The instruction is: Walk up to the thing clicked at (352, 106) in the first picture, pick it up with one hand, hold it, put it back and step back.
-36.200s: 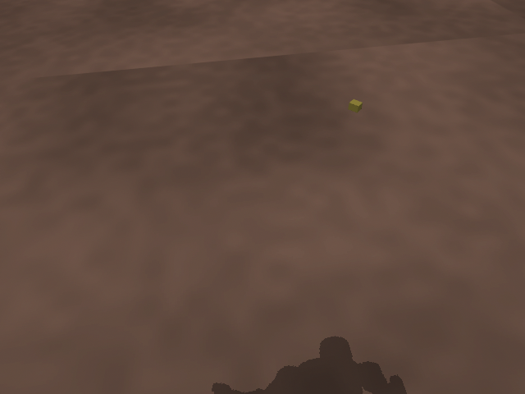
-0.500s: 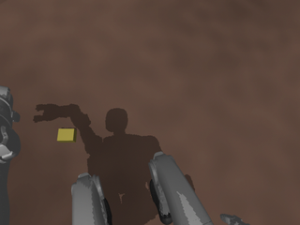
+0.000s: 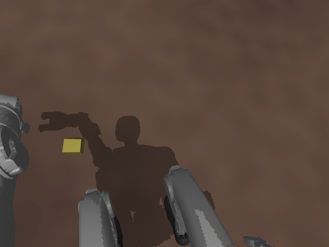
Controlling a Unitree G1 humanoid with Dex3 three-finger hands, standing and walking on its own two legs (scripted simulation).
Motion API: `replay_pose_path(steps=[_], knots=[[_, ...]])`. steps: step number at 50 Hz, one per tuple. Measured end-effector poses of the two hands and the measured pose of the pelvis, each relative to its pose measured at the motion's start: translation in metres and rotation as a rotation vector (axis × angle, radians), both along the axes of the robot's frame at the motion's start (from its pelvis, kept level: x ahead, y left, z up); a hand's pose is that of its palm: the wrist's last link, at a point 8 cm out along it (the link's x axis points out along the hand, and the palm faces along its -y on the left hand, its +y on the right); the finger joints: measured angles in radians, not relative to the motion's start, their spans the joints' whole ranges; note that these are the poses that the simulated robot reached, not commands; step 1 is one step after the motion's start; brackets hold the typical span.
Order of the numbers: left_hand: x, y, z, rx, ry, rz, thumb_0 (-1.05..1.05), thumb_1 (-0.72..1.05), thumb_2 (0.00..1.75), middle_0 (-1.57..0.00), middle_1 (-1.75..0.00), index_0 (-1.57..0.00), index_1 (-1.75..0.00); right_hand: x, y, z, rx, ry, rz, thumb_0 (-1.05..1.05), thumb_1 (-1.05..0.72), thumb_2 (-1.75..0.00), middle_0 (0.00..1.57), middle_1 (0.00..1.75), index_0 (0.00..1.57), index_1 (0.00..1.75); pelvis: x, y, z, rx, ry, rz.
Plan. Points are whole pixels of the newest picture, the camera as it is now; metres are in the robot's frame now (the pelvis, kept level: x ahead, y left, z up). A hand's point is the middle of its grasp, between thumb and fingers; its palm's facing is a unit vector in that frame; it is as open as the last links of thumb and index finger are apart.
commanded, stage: approach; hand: left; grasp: from above
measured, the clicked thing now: (73, 146) +0.50 +0.26 -0.50
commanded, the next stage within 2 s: close in in 1.18 s
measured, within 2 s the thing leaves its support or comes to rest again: neither
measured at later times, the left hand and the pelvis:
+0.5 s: hand (61, 147) +0.46 +0.25 -0.31, palm faces -0.06 -0.45 -0.89, open 14.3 cm; pelvis -0.02 +0.00 -0.15, yaw -1 degrees
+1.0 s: hand (82, 142) +0.49 +0.20 -0.42, palm faces -0.02 -0.48 -0.88, open 14.0 cm; pelvis -0.02 +0.00 -0.21, yaw -5 degrees
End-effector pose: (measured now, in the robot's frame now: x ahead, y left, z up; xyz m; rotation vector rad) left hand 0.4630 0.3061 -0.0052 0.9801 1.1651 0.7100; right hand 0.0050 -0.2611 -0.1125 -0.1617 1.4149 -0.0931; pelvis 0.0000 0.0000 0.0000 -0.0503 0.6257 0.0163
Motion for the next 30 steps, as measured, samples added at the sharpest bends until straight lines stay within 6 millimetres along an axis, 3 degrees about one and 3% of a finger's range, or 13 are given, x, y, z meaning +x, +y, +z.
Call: replay_pose_path(steps=[4,8,22,30], knots=[[-0.001,-0.008,-0.016,-0.01,0.024,-0.024,0.0,-0.56,0.99,-0.1,-1.04,-0.07,-1.06,-0.002,0.0,-0.008,-0.003,0.002,0.011,0.0,-0.92,-0.9,0.19,0.3,0.2,0.29,-0.001,0.001,-0.009,-0.001,0.009,0.0],[-0.001,-0.017,-0.047,0.003,0.045,-0.062,0.0,-0.57,0.99,-0.1,-1.04,-0.07,-1.06,-0.006,-0.002,-0.022,-0.013,0.005,0.027,0.0,-0.92,-0.9,0.19,0.3,0.2,0.29,-0.003,0.002,-0.028,-0.003,0.023,-0.003],[-0.009,-0.049,-0.217,-0.033,0.046,-0.03,0.0,-0.58,1.02,-0.1,-1.06,-0.07,-1.08,-0.041,-0.001,-0.112,0.025,0.145,0.096,0.0,-0.92,-0.9,0.19,0.3,0.2,0.29,-0.021,0.005,-0.129,-0.004,0.032,-0.01],[0.002,-0.061,-0.276,-0.024,0.016,0.016,0.0,-0.59,1.05,-0.11,-1.05,-0.06,-1.09,-0.06,0.001,-0.146,0.088,0.255,0.158,0.0,-0.93,-0.9,0.19,0.3,0.2,0.29,-0.027,0.004,-0.165,-0.023,-0.019,-0.008]])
